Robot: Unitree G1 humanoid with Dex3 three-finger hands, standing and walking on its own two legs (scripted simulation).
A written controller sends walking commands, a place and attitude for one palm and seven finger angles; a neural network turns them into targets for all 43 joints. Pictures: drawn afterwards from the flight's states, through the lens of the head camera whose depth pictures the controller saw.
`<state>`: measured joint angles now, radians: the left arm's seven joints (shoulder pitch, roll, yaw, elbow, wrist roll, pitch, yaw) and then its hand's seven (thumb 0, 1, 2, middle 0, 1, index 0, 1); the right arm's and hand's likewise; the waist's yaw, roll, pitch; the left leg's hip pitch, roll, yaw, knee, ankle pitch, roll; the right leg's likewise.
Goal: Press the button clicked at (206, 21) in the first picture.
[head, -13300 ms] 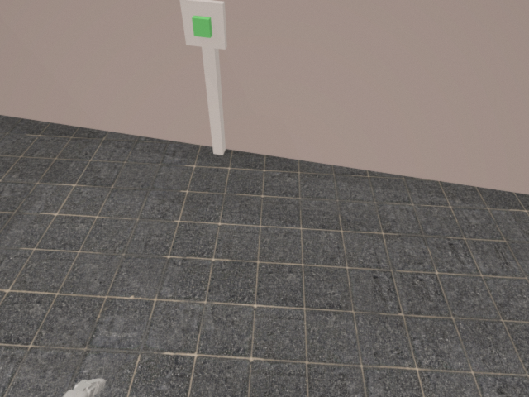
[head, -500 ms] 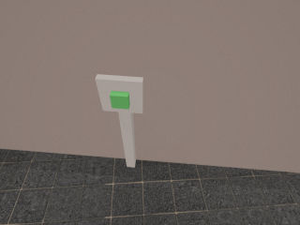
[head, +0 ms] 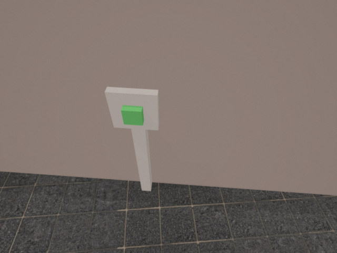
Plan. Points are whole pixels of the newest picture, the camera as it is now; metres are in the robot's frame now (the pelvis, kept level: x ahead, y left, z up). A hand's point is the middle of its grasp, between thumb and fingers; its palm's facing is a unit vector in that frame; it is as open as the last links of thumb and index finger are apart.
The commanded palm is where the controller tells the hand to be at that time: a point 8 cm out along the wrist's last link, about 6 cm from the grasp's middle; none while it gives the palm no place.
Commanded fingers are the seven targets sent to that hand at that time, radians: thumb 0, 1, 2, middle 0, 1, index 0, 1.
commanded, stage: look again from close up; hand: left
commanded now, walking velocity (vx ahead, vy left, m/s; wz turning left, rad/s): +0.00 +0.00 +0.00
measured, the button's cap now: (133, 114) +0.57 +0.16 -0.05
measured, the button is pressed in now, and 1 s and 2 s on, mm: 0 0 0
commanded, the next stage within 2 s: shuffle to correct the standing spot in 0.34 s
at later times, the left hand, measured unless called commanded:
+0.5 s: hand out of the picture +0.06 +0.24 -0.16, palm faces -0.02 -0.95 -0.32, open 7.4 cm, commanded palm none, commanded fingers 0.00 0.90 0.90 -0.20 -0.30 -0.20 -0.30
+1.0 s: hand out of the picture -0.03 +0.15 -0.19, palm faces +0.11 -0.98 -0.14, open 7.4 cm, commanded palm none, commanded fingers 0.00 0.90 0.90 -0.20 -0.30 -0.20 -0.30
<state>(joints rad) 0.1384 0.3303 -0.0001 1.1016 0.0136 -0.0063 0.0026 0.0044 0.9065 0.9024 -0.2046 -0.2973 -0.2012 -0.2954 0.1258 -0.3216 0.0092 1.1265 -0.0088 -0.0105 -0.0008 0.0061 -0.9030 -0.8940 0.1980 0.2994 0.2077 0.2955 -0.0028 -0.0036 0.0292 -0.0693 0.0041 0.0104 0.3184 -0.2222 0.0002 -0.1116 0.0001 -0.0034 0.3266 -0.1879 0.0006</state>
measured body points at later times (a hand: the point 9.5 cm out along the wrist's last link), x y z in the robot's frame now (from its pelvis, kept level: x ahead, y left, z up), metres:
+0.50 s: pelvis -0.01 +0.00 +0.00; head -0.01 +0.00 +0.45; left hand +0.06 +0.29 -0.14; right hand +0.06 -0.29 -0.13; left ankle -0.03 +0.12 -0.75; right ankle -0.01 -0.12 -0.75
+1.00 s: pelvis +0.07 +0.00 -0.02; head +0.09 +0.02 +0.43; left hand -0.03 +0.20 -0.18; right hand +0.08 -0.23 -0.17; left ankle +0.07 +0.09 -0.72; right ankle -0.01 -0.12 -0.75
